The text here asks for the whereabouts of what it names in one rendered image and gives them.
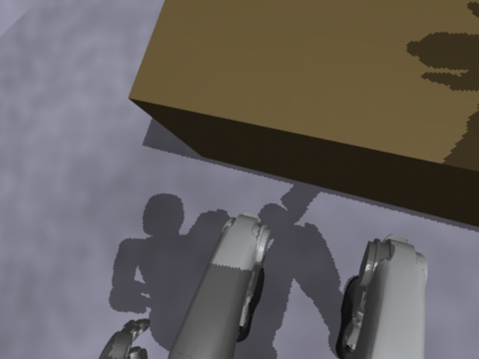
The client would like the left robot hand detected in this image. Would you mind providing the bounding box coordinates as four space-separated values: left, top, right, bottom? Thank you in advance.
99 319 150 359

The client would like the right robot foot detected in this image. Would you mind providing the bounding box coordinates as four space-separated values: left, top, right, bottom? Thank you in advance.
335 276 359 359

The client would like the left robot foot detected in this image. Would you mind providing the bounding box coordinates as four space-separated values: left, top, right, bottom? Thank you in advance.
237 267 264 343

